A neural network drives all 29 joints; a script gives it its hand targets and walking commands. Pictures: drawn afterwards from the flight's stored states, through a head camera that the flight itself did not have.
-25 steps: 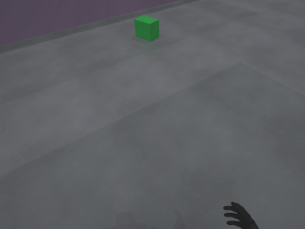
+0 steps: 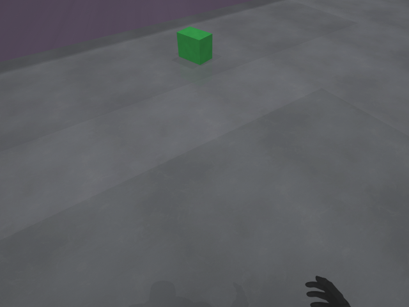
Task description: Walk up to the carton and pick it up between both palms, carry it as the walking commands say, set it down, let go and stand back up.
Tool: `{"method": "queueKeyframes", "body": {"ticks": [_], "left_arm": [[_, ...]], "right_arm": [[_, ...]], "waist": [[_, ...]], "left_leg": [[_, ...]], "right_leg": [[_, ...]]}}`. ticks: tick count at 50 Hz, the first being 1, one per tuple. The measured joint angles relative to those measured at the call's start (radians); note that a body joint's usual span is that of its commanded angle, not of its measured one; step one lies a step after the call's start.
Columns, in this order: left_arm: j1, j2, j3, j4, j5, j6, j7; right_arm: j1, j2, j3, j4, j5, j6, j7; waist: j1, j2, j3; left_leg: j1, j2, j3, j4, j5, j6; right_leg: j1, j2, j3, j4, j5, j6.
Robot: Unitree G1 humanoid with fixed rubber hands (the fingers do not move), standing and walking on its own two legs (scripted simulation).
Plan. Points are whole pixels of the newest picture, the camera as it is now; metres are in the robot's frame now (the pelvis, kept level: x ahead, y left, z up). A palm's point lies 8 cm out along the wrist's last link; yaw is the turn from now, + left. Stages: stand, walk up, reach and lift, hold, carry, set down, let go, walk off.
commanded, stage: walk up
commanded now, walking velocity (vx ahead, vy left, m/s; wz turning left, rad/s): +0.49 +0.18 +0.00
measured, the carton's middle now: (194, 45) +2.57 +0.20 -0.62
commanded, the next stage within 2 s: none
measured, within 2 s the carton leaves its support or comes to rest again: neither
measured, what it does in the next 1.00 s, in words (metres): walks ahead: right foot, then left foot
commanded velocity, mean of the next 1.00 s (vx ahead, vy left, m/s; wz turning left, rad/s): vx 0.49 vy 0.19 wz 0.01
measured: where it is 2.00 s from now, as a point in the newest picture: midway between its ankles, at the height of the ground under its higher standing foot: (205, 202)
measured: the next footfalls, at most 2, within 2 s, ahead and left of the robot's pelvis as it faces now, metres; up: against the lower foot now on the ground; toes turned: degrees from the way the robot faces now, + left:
right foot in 0.22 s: +0.17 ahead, -0.13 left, +0.00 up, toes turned -7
left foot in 0.60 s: +0.42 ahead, +0.16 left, +0.00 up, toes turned +3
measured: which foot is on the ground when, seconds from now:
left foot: down 0.00-0.22, up 0.24-0.58, down 0.60-0.94, up 0.96-1.00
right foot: up 0.00-0.20, down 0.22-0.60, up 0.62-0.92, down 0.94-1.00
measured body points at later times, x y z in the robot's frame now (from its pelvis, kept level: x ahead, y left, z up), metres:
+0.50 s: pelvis +0.22 +0.00 +0.03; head +0.24 -0.02 +0.48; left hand +0.17 +0.26 -0.10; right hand +0.37 -0.25 -0.08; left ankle +0.29 +0.15 -0.66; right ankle +0.13 -0.13 -0.71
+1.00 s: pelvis +0.42 +0.00 +0.01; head +0.42 -0.01 +0.46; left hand +0.57 +0.26 -0.08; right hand +0.51 -0.26 -0.11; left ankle +0.37 +0.15 -0.68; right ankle +0.47 -0.10 -0.71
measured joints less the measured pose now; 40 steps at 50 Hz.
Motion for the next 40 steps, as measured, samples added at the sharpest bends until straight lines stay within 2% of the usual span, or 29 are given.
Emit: {"method": "queueKeyframes", "body": {"ticks": [2,4,6,9,11,12,16,19,23,28,30,31,33,35,40], "left_arm": [[-0.075,-0.001,0.000,-0.011,0.000,0.007,0.000],[-0.154,0.000,0.000,-0.029,0.000,0.007,0.000],[-0.231,0.000,0.000,-0.039,0.000,0.007,0.000],[-0.323,0.000,0.000,-0.050,0.000,0.007,0.000],[-0.359,0.000,0.000,-0.050,0.000,0.002,0.000],[-0.362,0.000,0.000,-0.052,0.000,-0.005,0.000],[-0.293,0.000,0.000,-0.050,0.000,-0.017,0.000],[-0.196,0.000,0.000,-0.036,0.000,-0.016,0.000],[-0.072,0.000,0.000,-0.008,0.000,-0.016,0.000],[0.021,0.000,0.000,0.010,0.000,-0.012,0.000],[0.028,-0.001,0.000,0.010,0.000,-0.011,0.000],[0.016,0.000,0.000,0.010,0.000,-0.006,0.000],[-0.054,0.004,0.000,0.009,0.000,0.012,0.000],[-0.138,0.003,0.000,-0.005,0.000,0.014,0.000],[-0.316,0.003,0.000,-0.038,0.000,0.014,0.000]], "right_arm": [[0.030,0.004,0.000,0.000,0.000,-0.002,0.000],[0.060,0.006,0.000,0.000,0.000,-0.001,-0.002],[0.081,0.005,0.000,-0.001,0.000,-0.001,-0.003],[0.103,0.001,0.000,-0.001,0.000,-0.001,-0.003],[0.120,-0.003,0.000,0.000,0.000,-0.001,-0.003],[0.127,-0.005,0.000,0.000,0.000,0.000,-0.004],[0.118,-0.007,0.000,0.000,0.000,0.007,-0.004],[0.098,-0.014,0.000,-0.001,0.000,0.007,-0.004],[0.065,-0.018,0.000,-0.001,0.000,0.007,-0.001],[0.006,0.003,0.000,-0.001,0.000,0.006,0.010],[0.003,0.004,0.000,-0.001,0.000,-0.002,0.010],[0.004,0.004,0.000,0.000,0.000,-0.007,0.009],[0.030,0.017,0.000,0.000,0.000,-0.008,0.007],[0.069,0.022,0.000,0.000,0.000,-0.008,0.004],[0.128,0.029,0.000,-0.001,0.000,-0.008,-0.003]], "waist": [[-0.001,-0.002,-0.001],[-0.006,-0.003,-0.001],[-0.020,-0.004,-0.002],[-0.049,-0.005,-0.003],[-0.059,-0.005,-0.005],[-0.059,-0.004,-0.010],[-0.048,0.002,-0.019],[-0.033,0.004,-0.019],[-0.005,0.005,-0.017],[0.011,0.006,-0.017],[0.010,0.010,-0.015],[0.005,0.007,-0.009],[-0.012,-0.015,-0.003],[-0.019,-0.016,-0.004],[-0.061,-0.018,-0.005]], "left_leg": [[0.049,-0.005,0.001,-0.012,-0.047,0.004],[0.103,-0.003,0.002,-0.043,-0.069,0.004],[0.148,-0.001,0.003,-0.068,-0.082,0.004],[0.202,-0.001,0.004,-0.082,-0.114,-0.002],[0.231,-0.004,0.004,-0.079,-0.144,-0.013],[0.233,-0.004,0.004,-0.057,-0.167,-0.014],[0.110,0.006,0.004,0.227,-0.202,-0.014],[0.005,0.029,0.003,0.320,-0.204,-0.014],[-0.097,0.059,0.002,0.287,-0.188,-0.014],[-0.070,0.065,0.002,0.016,-0.098,-0.014],[-0.017,0.064,0.001,-0.057,-0.060,-0.011],[-0.013,0.064,0.002,-0.041,0.019,-0.009],[0.000,0.039,0.006,0.005,-0.008,-0.004],[0.043,0.031,0.006,-0.013,-0.046,0.001],[0.154,0.029,0.007,-0.082,-0.073,0.001]], "right_leg": [[-0.105,0.004,0.018,0.190,-0.001,-0.016],[-0.186,0.004,0.019,0.207,-0.002,-0.020],[-0.252,0.004,0.019,0.154,-0.002,-0.021],[-0.297,0.003,0.008,-0.031,0.020,-0.021],[-0.282,0.003,-0.004,-0.186,0.121,-0.022],[-0.276,0.003,-0.005,-0.197,0.205,-0.022],[-0.234,0.001,-0.022,-0.217,0.178,-0.023],[-0.187,0.002,-0.024,-0.282,0.170,-0.018],[-0.110,0.003,-0.031,-0.357,0.158,0.000],[-0.002,0.003,-0.040,-0.395,0.101,0.042],[0.012,0.003,-0.040,-0.330,0.048,0.053],[-0.013,0.000,-0.024,-0.227,0.022,0.044],[-0.101,0.002,0.015,0.023,0.008,0.012],[-0.190,0.003,0.016,0.169,0.010,-0.004],[-0.336,0.003,0.010,0.154,0.052,-0.009]]}}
